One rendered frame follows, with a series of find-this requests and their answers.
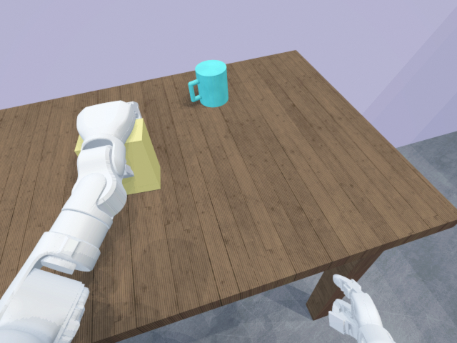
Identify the left robot forearm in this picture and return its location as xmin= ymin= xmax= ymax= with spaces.
xmin=0 ymin=134 xmax=127 ymax=320

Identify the left robot upper arm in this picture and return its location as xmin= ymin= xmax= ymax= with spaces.
xmin=0 ymin=268 xmax=89 ymax=343

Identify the left robot hand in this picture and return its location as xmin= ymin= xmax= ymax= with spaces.
xmin=76 ymin=101 xmax=142 ymax=178

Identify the sponge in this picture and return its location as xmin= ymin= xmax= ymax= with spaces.
xmin=74 ymin=118 xmax=161 ymax=195

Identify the table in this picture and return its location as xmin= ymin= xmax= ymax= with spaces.
xmin=0 ymin=50 xmax=457 ymax=343

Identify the right robot hand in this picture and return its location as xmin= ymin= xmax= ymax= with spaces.
xmin=328 ymin=274 xmax=383 ymax=340

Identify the right robot forearm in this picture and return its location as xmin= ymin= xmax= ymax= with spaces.
xmin=357 ymin=324 xmax=395 ymax=343

